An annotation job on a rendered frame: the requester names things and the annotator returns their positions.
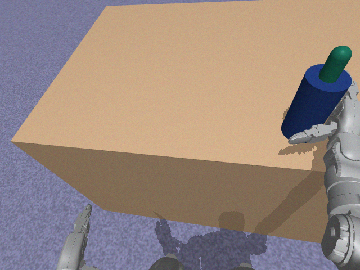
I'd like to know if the bottle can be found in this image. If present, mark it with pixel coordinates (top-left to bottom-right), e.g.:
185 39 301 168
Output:
281 46 352 143

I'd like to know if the left robot hand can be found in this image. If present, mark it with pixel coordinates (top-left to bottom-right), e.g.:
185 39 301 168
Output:
56 204 100 270

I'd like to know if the right robot hand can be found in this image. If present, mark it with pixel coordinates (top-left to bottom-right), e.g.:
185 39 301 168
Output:
288 70 360 144

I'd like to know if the right robot arm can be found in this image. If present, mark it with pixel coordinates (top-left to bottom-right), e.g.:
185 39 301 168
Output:
321 133 360 270

